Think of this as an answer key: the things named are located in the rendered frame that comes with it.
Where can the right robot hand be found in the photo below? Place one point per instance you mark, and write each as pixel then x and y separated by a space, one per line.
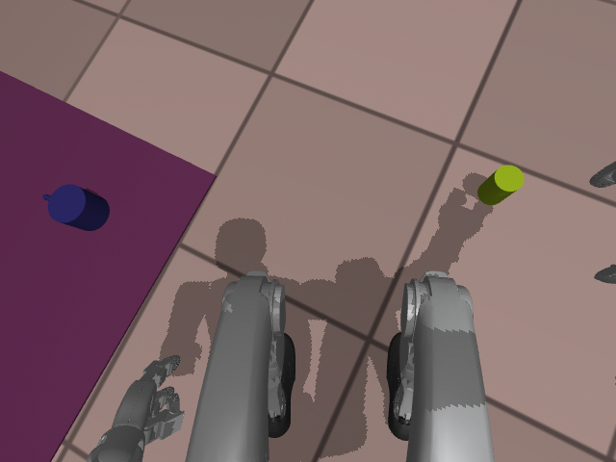
pixel 605 178

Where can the left robot hand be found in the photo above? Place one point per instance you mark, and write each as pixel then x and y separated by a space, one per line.
pixel 141 404

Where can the left robot arm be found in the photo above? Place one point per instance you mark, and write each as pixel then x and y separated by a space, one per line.
pixel 124 443

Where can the right robot foot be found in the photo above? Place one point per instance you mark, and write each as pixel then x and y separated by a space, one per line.
pixel 398 425

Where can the left robot foot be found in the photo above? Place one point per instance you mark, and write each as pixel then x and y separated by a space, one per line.
pixel 279 425

